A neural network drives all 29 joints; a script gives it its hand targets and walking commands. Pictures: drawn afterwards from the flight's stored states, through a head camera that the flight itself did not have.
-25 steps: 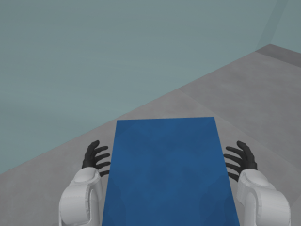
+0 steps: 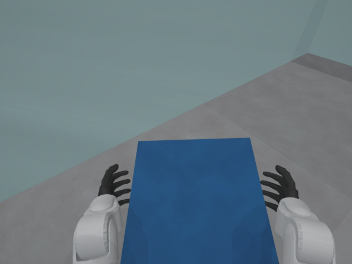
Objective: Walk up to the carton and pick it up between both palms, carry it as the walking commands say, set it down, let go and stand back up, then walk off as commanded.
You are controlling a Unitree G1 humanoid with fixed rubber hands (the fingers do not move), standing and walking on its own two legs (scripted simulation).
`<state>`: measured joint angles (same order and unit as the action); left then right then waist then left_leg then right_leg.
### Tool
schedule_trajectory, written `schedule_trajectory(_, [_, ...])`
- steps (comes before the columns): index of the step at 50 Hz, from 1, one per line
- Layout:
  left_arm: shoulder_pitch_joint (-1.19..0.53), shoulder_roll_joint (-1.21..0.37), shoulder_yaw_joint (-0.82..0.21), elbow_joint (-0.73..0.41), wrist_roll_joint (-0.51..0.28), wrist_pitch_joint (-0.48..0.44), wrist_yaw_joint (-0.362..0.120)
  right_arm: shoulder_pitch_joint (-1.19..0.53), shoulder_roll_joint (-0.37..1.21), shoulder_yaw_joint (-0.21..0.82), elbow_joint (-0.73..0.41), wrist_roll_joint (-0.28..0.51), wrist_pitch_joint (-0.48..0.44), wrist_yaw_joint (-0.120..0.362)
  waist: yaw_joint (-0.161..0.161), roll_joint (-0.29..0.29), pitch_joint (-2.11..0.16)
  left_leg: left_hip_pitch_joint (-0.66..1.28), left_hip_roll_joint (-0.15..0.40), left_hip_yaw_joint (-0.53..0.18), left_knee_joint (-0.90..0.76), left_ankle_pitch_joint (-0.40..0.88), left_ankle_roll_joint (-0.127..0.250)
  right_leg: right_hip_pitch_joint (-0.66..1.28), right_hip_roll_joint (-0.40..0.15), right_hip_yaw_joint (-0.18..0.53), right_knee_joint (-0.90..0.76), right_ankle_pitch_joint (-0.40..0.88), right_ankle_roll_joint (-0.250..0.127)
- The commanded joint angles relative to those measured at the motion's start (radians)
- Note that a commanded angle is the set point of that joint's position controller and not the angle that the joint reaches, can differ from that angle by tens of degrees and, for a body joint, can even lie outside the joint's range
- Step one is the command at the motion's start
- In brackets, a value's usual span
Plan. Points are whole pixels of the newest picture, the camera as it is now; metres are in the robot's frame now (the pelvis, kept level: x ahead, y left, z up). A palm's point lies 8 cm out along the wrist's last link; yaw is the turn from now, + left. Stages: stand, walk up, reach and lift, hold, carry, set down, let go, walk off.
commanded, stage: carry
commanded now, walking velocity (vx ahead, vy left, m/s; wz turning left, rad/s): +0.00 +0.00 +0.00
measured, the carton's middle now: (195, 205) +0.29 -0.01 +0.00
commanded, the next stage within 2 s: hold in 1.06 s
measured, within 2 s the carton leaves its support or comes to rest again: neither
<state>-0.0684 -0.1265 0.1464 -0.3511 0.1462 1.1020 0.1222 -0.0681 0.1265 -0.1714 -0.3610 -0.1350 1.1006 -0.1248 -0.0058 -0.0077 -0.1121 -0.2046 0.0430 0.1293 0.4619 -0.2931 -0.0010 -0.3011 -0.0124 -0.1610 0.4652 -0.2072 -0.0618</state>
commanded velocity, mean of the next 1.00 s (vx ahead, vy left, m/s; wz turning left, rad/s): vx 0.00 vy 0.00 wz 0.00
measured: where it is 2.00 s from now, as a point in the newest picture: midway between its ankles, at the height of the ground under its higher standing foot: outside the picture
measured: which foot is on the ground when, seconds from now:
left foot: down 0.00-1.00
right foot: down 0.00-1.00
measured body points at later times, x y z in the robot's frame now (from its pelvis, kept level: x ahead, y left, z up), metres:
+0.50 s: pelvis -0.02 -0.01 +0.00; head -0.03 -0.02 +0.45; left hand +0.26 +0.17 +0.06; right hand +0.26 -0.20 +0.05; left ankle -0.03 +0.11 -0.74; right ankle +0.03 -0.08 -0.74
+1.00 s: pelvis -0.03 -0.02 +0.00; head -0.04 -0.03 +0.45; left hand +0.25 +0.16 +0.04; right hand +0.26 -0.20 +0.04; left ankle -0.03 +0.11 -0.74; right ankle +0.03 -0.08 -0.74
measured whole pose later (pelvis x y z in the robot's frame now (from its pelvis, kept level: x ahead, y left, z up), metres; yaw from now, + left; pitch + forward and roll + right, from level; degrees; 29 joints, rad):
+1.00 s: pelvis -0.03 -0.02 +0.00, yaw +1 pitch +2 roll +1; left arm -0.11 -0.13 0.19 -0.06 0.18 0.83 0.09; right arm -0.12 0.12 -0.21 -0.06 -0.18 0.83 -0.09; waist -0.01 0.00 -0.10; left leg -0.26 0.05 0.10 0.49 -0.26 -0.02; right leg -0.35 -0.01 -0.19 0.48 -0.18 -0.09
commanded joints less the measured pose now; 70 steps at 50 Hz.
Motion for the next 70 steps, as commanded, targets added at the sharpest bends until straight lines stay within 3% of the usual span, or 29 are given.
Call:
schedule_trajectory(1, [-0.438, -0.761, -0.697, -0.047, -0.366, -0.009, -0.251, -0.451, 0.769, 0.702, -0.057, 0.377, -0.006, 0.260, 0.002, 0.004, -0.168, 0.010, 0.098, -0.090, -0.071, 0.140, 0.038, 0.100, -0.131, 0.128, -0.070, 0.181, -0.011])
schedule_trajectory(26, [-0.474, -0.714, -0.608, 0.162, -0.289, -0.201, -0.284, -0.495, 0.720, 0.625, 0.156, 0.302, -0.197, 0.291, 0.001, -0.007, -0.205, -0.016, 0.085, -0.088, -0.046, 0.118, 0.037, 0.094, -0.139, 0.133, -0.080, 0.143, -0.006])
schedule_trajectory(53, [-0.484, -0.675, -0.583, 0.243, -0.273, -0.299, -0.303, -0.500, 0.688, 0.603, 0.251, 0.273, -0.293, 0.307, 0.002, -0.014, -0.200, -0.025, 0.071, -0.083, -0.028, 0.100, 0.032, 0.074, -0.150, 0.138, -0.100, 0.060, -0.007])
schedule_trajectory(54, [-0.439, -0.459, -0.337, 0.594, -0.115, -0.352, -0.319, -0.503, 0.565, 0.416, 0.602, 0.166, -0.345, 0.319, 0.101, -0.040, -0.027, -0.063, -0.126, -0.166, -0.131, 0.093, 0.062, 0.311, 0.019, 0.239, -0.143, 0.068, 0.037])
schedule_trajectory(55, [-0.431, -0.487, -0.393, 0.548, -0.150, -0.405, -0.339, -0.485, 0.590, 0.480, 0.524, 0.182, -0.395, 0.320, 0.091, -0.030, -0.065, -0.051, -0.122, -0.188, -0.125, 0.115, 0.071, 0.324, 0.008, 0.288, -0.136, 0.105, 0.038])
schedule_trajectory(56, [-0.508, -0.532, -0.439, 0.494, -0.172, -0.443, -0.360, -0.540, 0.645, 0.507, 0.481, 0.200, -0.430, 0.325, 0.069, -0.003, -0.123, -0.051, -0.127, -0.204, -0.123, 0.159, 0.070, 0.380, 0.002, 0.301, -0.121, 0.186, 0.044])
schedule_trajectory(58, [-0.655, -0.606, -0.492, 0.428, -0.205, -0.479, -0.391, -0.641, 0.741, 0.544, 0.424, 0.211, -0.457, 0.321, 0.057, -0.023, -0.212, -0.059, -0.129, -0.220, -0.119, 0.207, 0.067, 0.447, 0.014, 0.294, -0.093, 0.254, 0.053])
schedule_trajectory(60, [-0.676, -0.642, -0.502, 0.392, -0.217, -0.498, -0.416, -0.678, 0.831, 0.602, 0.397, 0.229, -0.460, 0.322, 0.090, -0.016, -0.309, -0.063, -0.132, -0.223, -0.115, 0.254, 0.073, 0.501, 0.014, 0.308, -0.079, 0.302, 0.061])
schedule_trajectory(62, [-0.667, -0.651, -0.479, 0.433, -0.206, -0.490, -0.432, -0.678, 0.855, 0.595, 0.454, 0.216, -0.447, 0.331, 0.128, 0.010, -0.265, -0.084, -0.128, -0.216, -0.131, 0.232, 0.067, 0.508, 0.023, 0.304, -0.097, 0.252, 0.057])
schedule_trajectory(65, [-0.659, -0.654, -0.398, 0.572, -0.171, -0.471, -0.458, -0.726, 0.848, 0.530, 0.572, 0.174, -0.432, 0.353, 0.159, -0.011, -0.147, -0.099, -0.119, -0.212, -0.151, 0.132, 0.064, 0.457, 0.033, 0.296, -0.141, 0.062, 0.049])
schedule_trajectory(70, [-0.783, -0.692, -0.342, 0.668, -0.155, -0.463, -0.491, -0.772, 0.858, 0.397, 0.708, 0.117, -0.430, 0.386, 0.113, 0.016, -0.078, -0.110, -0.099, -0.225, -0.191, 0.027, 0.061, 0.451, 0.055, 0.284, -0.148, -0.023, 0.047])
